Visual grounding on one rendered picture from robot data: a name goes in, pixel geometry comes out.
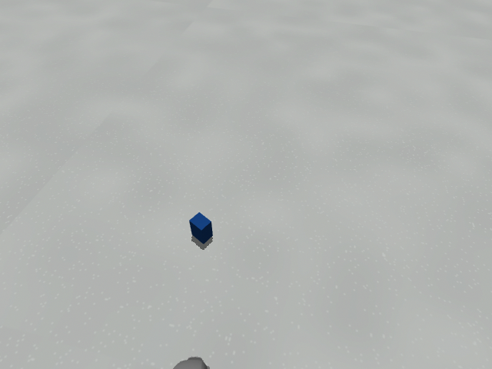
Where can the carton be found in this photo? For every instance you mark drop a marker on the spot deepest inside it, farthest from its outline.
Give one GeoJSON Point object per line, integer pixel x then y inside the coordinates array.
{"type": "Point", "coordinates": [201, 227]}

